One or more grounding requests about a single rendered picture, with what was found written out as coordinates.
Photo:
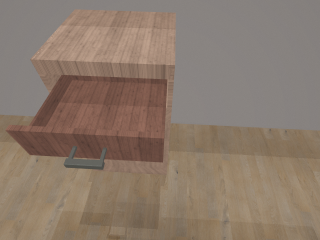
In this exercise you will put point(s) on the drawer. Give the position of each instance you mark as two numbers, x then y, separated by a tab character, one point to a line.
125	115

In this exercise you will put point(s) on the handle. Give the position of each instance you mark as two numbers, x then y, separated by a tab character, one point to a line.
71	162

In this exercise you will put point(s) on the cabinet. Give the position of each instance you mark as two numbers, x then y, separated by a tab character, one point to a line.
111	43

